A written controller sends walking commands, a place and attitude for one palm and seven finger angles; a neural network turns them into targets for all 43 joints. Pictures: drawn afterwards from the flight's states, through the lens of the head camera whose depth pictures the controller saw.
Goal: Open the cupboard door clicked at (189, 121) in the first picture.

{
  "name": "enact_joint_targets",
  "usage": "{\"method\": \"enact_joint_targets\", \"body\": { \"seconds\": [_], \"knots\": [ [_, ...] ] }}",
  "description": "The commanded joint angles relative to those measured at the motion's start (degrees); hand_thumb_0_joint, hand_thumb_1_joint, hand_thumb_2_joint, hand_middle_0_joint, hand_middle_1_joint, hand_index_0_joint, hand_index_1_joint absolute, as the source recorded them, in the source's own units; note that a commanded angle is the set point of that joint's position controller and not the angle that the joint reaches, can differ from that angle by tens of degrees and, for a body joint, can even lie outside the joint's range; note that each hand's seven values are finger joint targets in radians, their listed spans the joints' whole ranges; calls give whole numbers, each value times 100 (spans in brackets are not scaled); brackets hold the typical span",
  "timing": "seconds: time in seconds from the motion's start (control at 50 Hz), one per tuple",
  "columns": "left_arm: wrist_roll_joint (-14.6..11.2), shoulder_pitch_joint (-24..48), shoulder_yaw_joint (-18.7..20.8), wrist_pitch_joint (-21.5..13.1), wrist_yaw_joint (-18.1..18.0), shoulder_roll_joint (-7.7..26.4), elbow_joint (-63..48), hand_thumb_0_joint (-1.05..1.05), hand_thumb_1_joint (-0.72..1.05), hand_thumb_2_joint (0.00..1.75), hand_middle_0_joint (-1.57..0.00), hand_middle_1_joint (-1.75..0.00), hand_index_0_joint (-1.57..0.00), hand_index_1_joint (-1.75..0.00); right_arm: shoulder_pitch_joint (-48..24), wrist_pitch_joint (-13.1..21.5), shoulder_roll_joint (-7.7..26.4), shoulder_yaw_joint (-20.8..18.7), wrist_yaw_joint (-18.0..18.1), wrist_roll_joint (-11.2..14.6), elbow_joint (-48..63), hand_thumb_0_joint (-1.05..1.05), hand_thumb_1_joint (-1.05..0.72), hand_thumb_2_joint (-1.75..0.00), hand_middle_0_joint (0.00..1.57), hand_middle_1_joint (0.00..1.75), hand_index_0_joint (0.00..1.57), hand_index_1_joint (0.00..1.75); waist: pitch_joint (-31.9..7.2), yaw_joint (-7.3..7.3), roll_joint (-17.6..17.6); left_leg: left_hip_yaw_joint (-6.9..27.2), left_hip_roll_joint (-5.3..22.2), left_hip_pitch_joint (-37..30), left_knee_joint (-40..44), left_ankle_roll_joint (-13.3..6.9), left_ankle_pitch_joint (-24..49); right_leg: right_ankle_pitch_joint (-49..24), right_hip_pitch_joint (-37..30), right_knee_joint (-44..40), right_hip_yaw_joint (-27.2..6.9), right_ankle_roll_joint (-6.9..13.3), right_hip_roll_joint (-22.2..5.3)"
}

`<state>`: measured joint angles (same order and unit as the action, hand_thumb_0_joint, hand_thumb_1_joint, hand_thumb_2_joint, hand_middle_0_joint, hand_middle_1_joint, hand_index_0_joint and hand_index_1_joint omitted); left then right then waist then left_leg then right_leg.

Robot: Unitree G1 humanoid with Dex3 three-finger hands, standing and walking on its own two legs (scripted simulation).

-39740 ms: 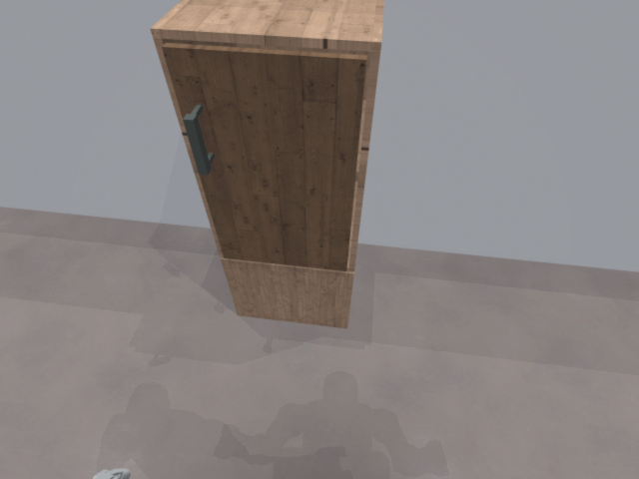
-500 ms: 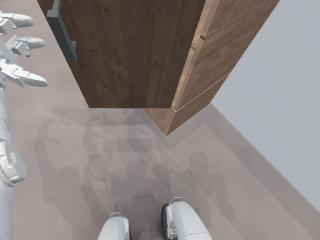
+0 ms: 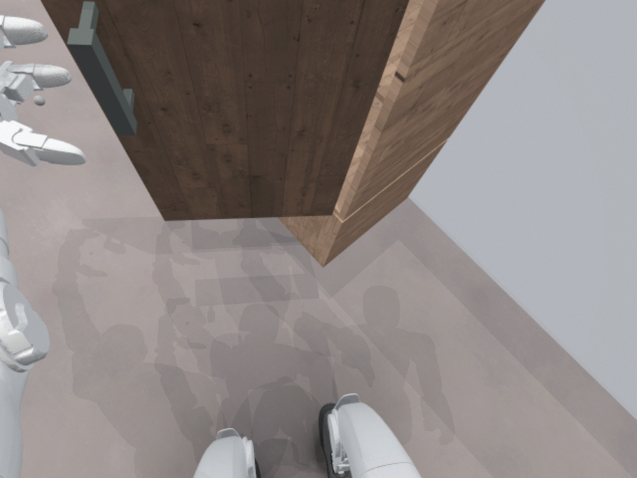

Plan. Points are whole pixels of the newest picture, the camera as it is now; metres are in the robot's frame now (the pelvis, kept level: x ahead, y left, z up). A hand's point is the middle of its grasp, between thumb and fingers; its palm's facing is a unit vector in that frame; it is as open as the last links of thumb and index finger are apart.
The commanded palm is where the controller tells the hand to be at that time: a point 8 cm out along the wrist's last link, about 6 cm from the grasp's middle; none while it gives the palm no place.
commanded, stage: move the hooked fingers beside the handle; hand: left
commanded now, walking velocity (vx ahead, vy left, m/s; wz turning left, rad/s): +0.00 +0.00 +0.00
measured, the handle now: (109, 75) +0.56 +0.18 +0.09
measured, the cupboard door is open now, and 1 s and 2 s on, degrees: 54 53 52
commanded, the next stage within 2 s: slide the fingers in behind the handle in 0.50 s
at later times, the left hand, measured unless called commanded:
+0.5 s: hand (42, 109) +0.51 +0.24 +0.09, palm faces -0.02 -1.00 -0.02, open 14.0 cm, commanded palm +0.50 +0.28 +0.08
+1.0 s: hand (61, 106) +0.52 +0.22 +0.09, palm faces -0.02 -1.00 +0.00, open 13.9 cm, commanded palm +0.50 +0.25 +0.08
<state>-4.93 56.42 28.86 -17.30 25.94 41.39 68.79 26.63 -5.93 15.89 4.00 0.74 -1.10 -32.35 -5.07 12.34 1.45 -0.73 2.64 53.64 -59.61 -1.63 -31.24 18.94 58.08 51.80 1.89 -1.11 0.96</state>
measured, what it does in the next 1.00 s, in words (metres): stands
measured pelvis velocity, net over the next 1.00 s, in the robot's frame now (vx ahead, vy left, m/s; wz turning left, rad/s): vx -0.02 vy -0.01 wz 0.02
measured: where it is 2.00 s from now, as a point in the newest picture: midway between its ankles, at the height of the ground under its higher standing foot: outside the picture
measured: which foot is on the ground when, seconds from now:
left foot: down 0.00-1.00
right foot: down 0.00-1.00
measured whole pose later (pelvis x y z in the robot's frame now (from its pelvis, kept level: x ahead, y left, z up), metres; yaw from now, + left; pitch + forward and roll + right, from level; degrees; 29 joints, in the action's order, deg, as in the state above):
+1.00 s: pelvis -0.02 -0.01 +0.00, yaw +1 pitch +24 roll -3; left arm -4.8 60.0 25.2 -18.7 22.1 38.8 71.5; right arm 24.8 -4.2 16.5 4.0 1.0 -1.1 -33.5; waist -4.7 12.7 1.1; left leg 0.4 2.1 55.1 -61.4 -1.3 -30.4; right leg 18.5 59.1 53.5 2.8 -0.6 0.4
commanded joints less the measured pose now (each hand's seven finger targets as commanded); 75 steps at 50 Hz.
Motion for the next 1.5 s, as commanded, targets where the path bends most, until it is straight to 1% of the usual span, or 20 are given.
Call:
{"method": "enact_joint_targets", "body": {
  "seconds": [0.0,0.02,0.06,0.1,0.16,0.2,0.3,0.36,0.5,0.56,0.72,0.84,0.92,0.96,1.06,1.22,1.26,1.32,1.36,1.48],
  "knots": [
    [-203,2273,16,-390,-11,1393,-1425,0,-50,30,-30,-120,-30,-120,1075,44,1148,-486,80,-3,171,0,-90,-90,20,30,20,30,-3121,-117,1269,386,-1,-2274,570,222,4283,-2164,-1846,-188,111,242,251],
    [-204,2128,108,-370,-27,1464,-1412,0,-50,30,-30,-120,-30,-120,1069,33,1164,-496,79,-1,187,0,-90,-90,20,30,20,30,-3132,-156,1072,377,-7,-2186,577,189,4206,-2183,-1943,-193,111,241,250],
    [-216,2160,23,-393,-37,1340,-1471,0,-50,30,-30,-120,-30,-120,1029,27,1127,-498,86,6,172,0,-90,-90,20,30,20,30,-3153,-170,1268,393,-10,-2347,577,236,4442,-2253,-1902,-180,116,257,245],
    [-186,2119,-102,-351,-70,1241,-1289,0,-50,30,-30,-120,-30,-120,963,16,1123,-474,88,17,144,0,-90,-90,20,30,20,30,-2772,-121,1131,387,-11,-2159,623,220,4124,-2058,-1798,-218,139,246,239],
    [-228,2221,-112,-449,-106,1164,-1495,0,-50,30,-30,-120,-30,-120,912,39,1112,-499,103,15,165,0,-90,-90,20,30,20,30,-3059,-144,1227,391,-21,-2356,588,246,4294,-2155,-1844,-181,114,256,229],
    [-232,2244,-272,-420,-108,969,-1255,0,-50,30,-30,-120,-30,-120,861,46,1092,-473,100,20,148,0,-90,-90,20,30,20,30,-2758,-64,1034,376,-32,-2098,593,211,4015,-2080,-1825,-185,123,244,223],
    [-112,2463,-183,-454,-153,1276,-1060,0,-50,30,-30,-120,-30,-120,789,75,1111,-426,148,32,177,0,-90,-90,20,30,20,30,-2700,-24,900,336,-95,-1673,588,136,3393,-1962,-1967,-145,57,250,186],
    [-158,2640,-167,-565,-135,1291,-1307,0,-50,30,-30,-120,-30,-120,768,115,1107,-437,151,24,176,0,-90,-90,20,30,20,30,-3105,-66,1172,355,-89,-1934,529,184,3593,-2008,-1966,-92,46,260,180],
    [-106,2574,-110,-414,-85,1524,-933,0,-50,30,-30,-120,-30,-120,754,145,1138,-377,182,55,210,0,-90,-90,20,30,20,30,-2794,-1,729,255,-135,-1191,556,44,2780,-1856,-2227,-145,-20,230,172],
    [-113,2712,87,-507,-72,1798,-1130,0,-50,30,-30,-120,-30,-120,787,172,1160,-380,186,42,214,0,-90,-90,20,30,20,30,-3151,-93,973,290,-138,-1362,548,80,2855,-1849,-2283,-98,-29,262,172],
    [-177,2578,-230,-395,-3,1334,-866,0,-50,30,-30,-120,-30,-120,823,213,1158,-373,165,52,176,0,-90,-90,20,30,20,30,-2749,17,815,255,-137,-1153,620,28,2367,-1435,-2048,-229,-12,241,188],
    [-123,2914,-239,-528,-217,1262,-1278,0,-50,30,-30,-120,-30,-120,910,275,1147,-406,139,-4,149,0,-90,-90,20,30,20,30,-3118,5,1207,329,-144,-1586,610,81,2674,-1429,-1830,-158,40,285,177],
    [-71,2799,-227,-396,-371,1226,-759,0,-50,30,-30,-120,-30,-120,917,249,1171,-374,120,3,92,0,-90,-90,20,30,20,30,-2569,89,752,317,-127,-1160,641,36,2279,-1178,-1780,-246,34,238,179],
    [26,3112,-392,-475,-434,1132,-1031,0,-50,30,-30,-120,-30,-120,919,268,1147,-385,123,-14,90,0,-90,-90,20,30,20,30,-2843,101,1085,363,-142,-1417,646,71,2390,-1197,-1695,-194,37,247,159],
    [-38,2729,-467,-498,-457,747,-1092,0,-50,30,-30,-120,-30,-120,983,254,1131,-439,61,-47,62,0,-90,-90,20,30,20,30,-3132,27,1104,402,-103,-1854,583,149,3071,-1547,-1656,-140,98,273,175],
    [-72,2874,-517,-472,-626,569,-983,0,-50,30,-30,-120,-30,-120,942,240,1089,-433,56,-49,6,0,-90,-90,20,30,20,30,-2692,97,822,383,-120,-1541,612,121,2803,-1476,-1667,-165,105,259,172],
    [-27,2963,-467,-596,-704,605,-1325,0,-50,30,-30,-120,-30,-120,956,255,1071,-465,38,-80,23,0,-90,-90,20,30,20,30,-3116,31,1092,406,-123,-1859,563,159,3159,-1672,-1713,-101,92,272,164],
    [-11,2827,-723,-586,-713,255,-1333,0,-50,30,-30,-120,-30,-120,927,228,1030,-485,5,-68,15,0,-90,-90,20,30,20,30,-3033,79,1010,409,-95,-1954,538,186,3402,-1791,-1667,-98,117,253,170],
    [-96,2761,-754,-634,-708,81,-1524,0,-50,30,-30,-120,-30,-120,922,226,1018,-518,-16,-72,19,0,-90,-90,20,30,20,30,-3317,1,1290,441,-76,-2333,507,255,3862,-1905,-1604,-80,139,270,180],
    [-120,2466,-567,-624,-936,100,-1508,0,-50,30,-30,-120,-30,-120,893,197,970,-525,-45,-62,72,0,-90,-90,20,30,20,30,-3207,-103,880,393,-111,-2036,561,214,3784,-2122,-1970,-65,128,263,181]
  ]
}}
